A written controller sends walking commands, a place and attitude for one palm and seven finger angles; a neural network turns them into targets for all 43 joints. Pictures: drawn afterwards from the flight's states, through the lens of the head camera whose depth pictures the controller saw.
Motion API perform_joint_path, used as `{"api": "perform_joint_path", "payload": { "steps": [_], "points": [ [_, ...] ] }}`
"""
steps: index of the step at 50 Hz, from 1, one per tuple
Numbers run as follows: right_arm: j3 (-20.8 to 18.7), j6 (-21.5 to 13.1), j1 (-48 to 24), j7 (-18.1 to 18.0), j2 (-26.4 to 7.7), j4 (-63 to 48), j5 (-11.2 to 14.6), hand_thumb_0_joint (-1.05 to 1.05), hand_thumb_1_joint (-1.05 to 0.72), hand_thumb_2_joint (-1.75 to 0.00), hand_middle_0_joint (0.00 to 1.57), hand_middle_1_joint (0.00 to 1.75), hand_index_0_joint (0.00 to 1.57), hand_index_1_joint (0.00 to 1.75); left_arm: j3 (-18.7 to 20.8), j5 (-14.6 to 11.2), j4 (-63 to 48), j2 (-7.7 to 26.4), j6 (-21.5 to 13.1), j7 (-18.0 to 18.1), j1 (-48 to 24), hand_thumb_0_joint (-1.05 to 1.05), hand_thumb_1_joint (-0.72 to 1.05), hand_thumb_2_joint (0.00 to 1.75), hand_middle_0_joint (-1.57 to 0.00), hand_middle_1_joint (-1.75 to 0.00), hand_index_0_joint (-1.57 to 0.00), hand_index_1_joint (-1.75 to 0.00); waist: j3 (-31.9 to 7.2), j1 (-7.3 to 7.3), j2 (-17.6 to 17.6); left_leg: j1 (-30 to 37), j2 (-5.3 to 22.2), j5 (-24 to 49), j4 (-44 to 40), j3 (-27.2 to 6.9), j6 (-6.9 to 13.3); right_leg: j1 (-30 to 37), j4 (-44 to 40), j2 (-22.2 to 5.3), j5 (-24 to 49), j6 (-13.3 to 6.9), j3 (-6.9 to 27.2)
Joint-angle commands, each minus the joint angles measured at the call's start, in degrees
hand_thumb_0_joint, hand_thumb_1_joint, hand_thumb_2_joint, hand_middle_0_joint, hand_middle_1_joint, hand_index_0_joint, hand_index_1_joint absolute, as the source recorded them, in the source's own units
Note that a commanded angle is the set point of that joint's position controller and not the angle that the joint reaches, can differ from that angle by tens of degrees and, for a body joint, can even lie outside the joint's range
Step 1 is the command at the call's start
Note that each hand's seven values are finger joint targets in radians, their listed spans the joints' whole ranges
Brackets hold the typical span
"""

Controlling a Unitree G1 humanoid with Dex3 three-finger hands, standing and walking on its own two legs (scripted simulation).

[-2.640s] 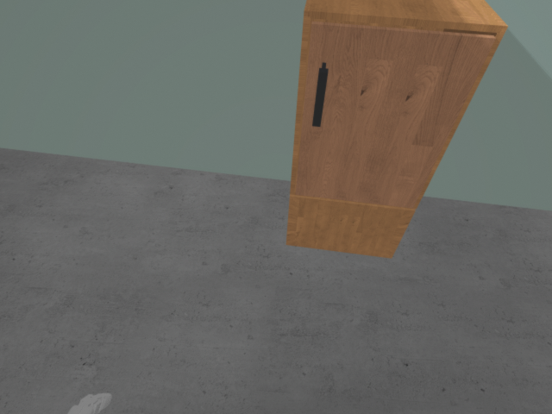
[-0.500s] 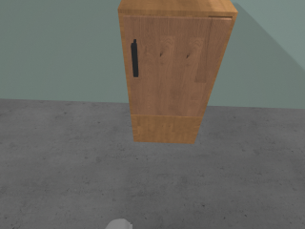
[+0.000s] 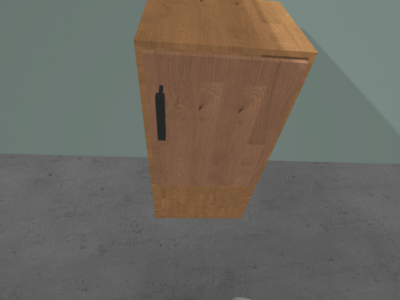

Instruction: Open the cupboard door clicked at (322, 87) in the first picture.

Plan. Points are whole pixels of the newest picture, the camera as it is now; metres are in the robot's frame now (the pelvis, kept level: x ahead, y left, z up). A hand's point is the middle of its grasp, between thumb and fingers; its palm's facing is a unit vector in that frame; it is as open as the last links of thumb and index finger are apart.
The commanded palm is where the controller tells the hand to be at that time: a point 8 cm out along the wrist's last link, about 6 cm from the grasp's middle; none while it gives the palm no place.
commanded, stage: come to a stop and stand still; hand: left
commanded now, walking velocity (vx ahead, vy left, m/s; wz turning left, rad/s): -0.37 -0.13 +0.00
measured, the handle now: (161, 113) +0.60 +0.15 +0.01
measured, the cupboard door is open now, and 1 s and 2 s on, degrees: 0 0 0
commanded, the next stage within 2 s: look again from close up in 1.74 s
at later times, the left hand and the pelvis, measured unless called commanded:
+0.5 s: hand out of the picture +0.13 +0.13 -0.17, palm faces +0.08 -0.97 -0.25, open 7.4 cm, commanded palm none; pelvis +0.04 -0.05 -0.01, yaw +2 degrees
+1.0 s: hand out of the picture -0.03 +0.19 -0.18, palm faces +0.07 -0.99 -0.15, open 7.4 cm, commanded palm none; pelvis +0.01 +0.01 +0.01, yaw +1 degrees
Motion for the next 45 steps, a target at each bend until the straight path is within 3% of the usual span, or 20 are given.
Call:
{"api": "perform_joint_path", "payload": {
  "steps": [1,5,8,11,12,13,14,15,17,19,22,29,32,33,34,35,37,39,42,45],
  "points": [
    [0.1,0.0,5.3,0.5,-5.0,0.4,0.1,0.00,-0.90,-0.90,0.20,0.30,0.20,0.30,-0.4,-0.3,-1.4,-1.7,1.2,-0.4,6.6,0.00,0.90,0.90,-0.20,-0.30,-0.20,-0.30,1.7,1.42,9.6,-2.7,12.7,26.2,-14.5,-7.2,5.1,-0.4,-7.4,-3.4,5.8,2.0,0.2],
    [0.0,1.3,5.2,0.2,-7.1,0.6,-0.1,0.00,-0.90,-0.90,0.20,0.30,0.20,0.30,-0.8,-0.7,-3.8,-0.6,2.1,0.4,0.4,0.00,0.90,0.90,-0.20,-0.30,-0.20,-0.30,2.3,0.37,11.9,-0.7,12.3,39.0,-10.1,-5.3,4.0,4.0,-21.8,-2.3,7.4,2.9,-2.2],
    [-0.7,2.7,6.1,0.2,-8.1,1.1,-0.1,0.00,-0.90,-0.90,0.20,0.30,0.20,0.30,-0.9,-0.7,-5.1,1.3,2.1,0.8,-2.4,0.00,0.90,0.90,-0.20,-0.30,-0.20,-0.30,2.4,-0.84,13.8,1.7,12.7,36.4,-6.6,-6.8,3.9,6.7,-28.8,-1.3,4.9,2.5,-3.4],
    [-1.7,4.0,6.4,0.4,-8.5,1.1,0.0,0.00,-0.90,-0.90,0.20,0.30,0.20,0.30,0.0,-0.6,-5.3,4.1,1.4,1.1,-0.4,0.00,0.90,0.90,-0.20,-0.30,-0.20,-0.30,0.6,0.83,11.0,1.4,10.4,25.1,0.5,-6.1,0.5,13.4,-39.3,-2.0,16.0,2.2,-3.4],
    [-1.6,4.4,8.6,0.7,-6.6,1.1,0.2,0.00,-0.90,-0.90,0.20,0.30,0.20,0.30,0.6,-0.3,-5.3,7.4,0.6,1.4,0.6,0.00,0.90,0.90,-0.20,-0.30,-0.20,-0.30,-2.3,0.83,3.8,-1.9,6.9,11.0,7.7,-4.5,-2.2,18.8,-41.5,-7.5,32.1,1.1,2.3],
    [-1.1,4.9,11.7,1.1,-3.2,0.4,0.7,0.00,-0.90,-0.90,0.20,0.30,0.20,0.30,1.2,0.0,-5.7,11.7,0.0,1.9,0.1,0.00,0.90,0.90,-0.20,-0.30,-0.20,-0.30,-5.7,-0.49,-9.1,-9.2,0.3,-12.2,16.9,-2.4,-4.7,23.7,-42.0,-18.9,52.6,-4.4,14.4],
    [-1.5,5.6,11.4,0.5,-3.7,0.0,1.1,0.00,-0.90,-0.90,0.20,0.30,0.20,0.30,1.2,-0.5,-6.0,12.7,0.3,1.7,1.6,0.00,0.90,0.90,-0.20,-0.30,-0.20,-0.30,-9.2,1.00,-8.4,-7.0,-1.4,-23.8,26.3,-6.7,-4.2,22.1,-43.6,-23.8,58.3,-9.3,13.8],
    [-1.5,6.3,9.2,0.5,-3.3,-0.2,1.0,0.00,-0.90,-0.90,0.20,0.30,0.20,0.30,1.2,-0.6,-6.0,11.6,0.5,2.0,0.1,0.00,0.90,0.90,-0.20,-0.30,-0.20,-0.30,-8.2,1.16,-6.9,-8.1,-1.2,-22.6,32.6,-9.4,-4.2,19.9,-44.3,-22.1,54.5,-10.6,12.3],
    [-1.9,6.9,8.6,0.6,-4.9,0.0,0.7,0.00,-0.90,-0.90,0.20,0.30,0.20,0.30,1.3,-0.8,-7.0,10.0,0.9,2.5,-3.7,0.00,0.90,0.90,-0.20,-0.30,-0.20,-0.30,-7.8,0.58,-9.8,-12.8,-1.1,-18.5,40.9,-11.5,-5.0,20.1,-44.3,-19.8,49.5,-10.2,12.1],
    [-2.0,7.4,6.7,1.1,-5.3,-0.4,0.5,0.00,-0.90,-0.90,0.20,0.30,0.20,0.30,1.3,-0.9,-8.1,9.0,1.1,3.1,-5.4,0.00,0.90,0.90,-0.20,-0.30,-0.20,-0.30,-7.9,0.42,-5.9,-14.6,-0.7,-14.1,42.9,-12.4,-5.6,19.8,-44.3,-18.4,45.6,-9.1,8.9],
    [-2.0,8.2,4.7,1.7,-5.5,-1.6,0.0,0.00,-0.90,-0.90,0.20,0.30,0.20,0.30,1.5,-0.7,-8.5,9.3,1.1,3.3,-5.8,0.00,0.90,0.90,-0.20,-0.30,-0.20,-0.30,-7.3,0.79,-6.0,-15.2,-1.0,-11.1,41.3,-12.4,-6.4,18.0,-47.0,-18.2,33.4,-8.8,9.0],
    [-1.3,7.0,5.0,2.7,-4.4,-3.0,0.3,0.00,-0.90,-0.90,0.20,0.30,0.20,0.30,2.1,0.5,-9.9,11.4,2.2,2.6,-7.6,0.00,0.90,0.90,-0.20,-0.30,-0.20,-0.30,-4.4,0.68,-8.7,-4.4,-1.2,-13.0,17.4,-7.9,-4.6,9.4,-53.8,-16.3,-1.2,-7.7,10.5],
    [-0.6,6.0,14.2,2.4,-4.3,-0.2,0.5,0.00,-0.90,-0.90,0.20,0.30,0.20,0.30,1.4,-0.2,-9.7,10.1,3.2,2.1,-9.9,0.00,0.90,0.90,-0.20,-0.30,-0.20,-0.30,-4.5,-3.85,-6.8,10.0,-2.8,-5.0,-2.2,-5.3,-3.5,0.2,-50.4,-10.3,-13.4,-1.7,5.7],
    [-0.9,5.5,14.3,2.1,-6.9,-0.1,0.1,0.00,-0.90,-0.90,0.20,0.30,0.20,0.30,0.6,-0.7,-9.8,6.9,3.4,1.8,-8.6,0.00,0.90,0.90,-0.20,-0.30,-0.20,-0.30,-2.7,-3.77,4.8,8.6,2.0,-12.4,-9.9,-14.1,-2.6,-4.0,-40.9,-5.6,-15.8,0.6,2.6],
    [-1.5,4.9,11.4,1.8,-11.2,-1.8,-0.7,0.00,-0.90,-0.90,0.20,0.30,0.20,0.30,-0.1,-1.5,-10.4,2.6,3.6,1.6,-8.1,0.00,0.90,0.90,-0.20,-0.30,-0.20,-0.30,2.4,-3.59,22.2,-1.4,14.0,-28.4,-21.8,-31.6,0.6,-7.1,-27.5,0.9,-11.7,3.2,-2.5],
    [-1.4,5.3,5.0,1.3,-13.2,-4.4,-0.8,0.00,-0.90,-0.90,0.20,0.30,0.20,0.30,0.1,-1.2,-10.5,3.6,3.8,1.5,-9.4,0.00,0.90,0.90,-0.20,-0.30,-0.20,-0.30,9.0,-2.36,19.5,-14.5,18.6,-33.5,-27.3,-35.7,3.6,-4.5,-22.1,-0.1,-7.3,2.4,3.2],
    [-0.4,4.6,-0.6,0.6,-11.3,-4.8,-0.9,0.00,-0.90,-0.90,0.20,0.30,0.20,0.30,1.0,-0.2,-7.3,4.5,4.0,0.5,-5.6,0.00,0.90,0.90,-0.20,-0.30,-0.20,-0.30,8.3,0.89,14.8,-14.2,13.5,-26.2,-25.7,-28.8,1.4,-2.3,-12.7,1.1,-0.6,2.4,5.6],
    [0.2,3.5,0.6,0.2,-9.4,-4.3,-0.4,0.00,-0.90,-0.90,0.20,0.30,0.20,0.30,0.9,-0.2,-4.9,4.5,3.2,-0.2,-0.8,0.00,0.90,0.90,-0.20,-0.30,-0.20,-0.30,6.1,1.62,9.7,-6.7,10.8,-17.5,-22.6,-22.9,0.6,-5.1,-8.0,1.9,3.2,2.8,4.8],
    [-0.2,2.8,6.9,-0.3,-8.8,-2.0,0.0,0.00,-0.90,-0.90,0.20,0.30,0.20,0.30,0.4,-0.2,-3.6,4.5,2.4,-0.4,0.0,0.00,0.90,0.90,-0.20,-0.30,-0.20,-0.30,2.8,-0.80,8.5,6.2,10.0,-7.0,-19.9,-19.6,0.8,-9.0,-8.5,1.9,5.1,3.6,3.9],
    [0.0,2.4,12.9,-1.1,-7.7,0.7,0.0,0.00,-0.90,-0.90,0.20,0.30,0.20,0.30,0.1,-0.3,-3.9,4.6,2.4,-0.2,-1.6,0.00,0.90,0.90,-0.20,-0.30,-0.20,-0.30,1.6,-2.64,9.1,13.2,12.8,11.2,-16.9,-20.6,1.8,-9.5,-12.1,0.9,2.8,3.9,4.3]
  ]
}}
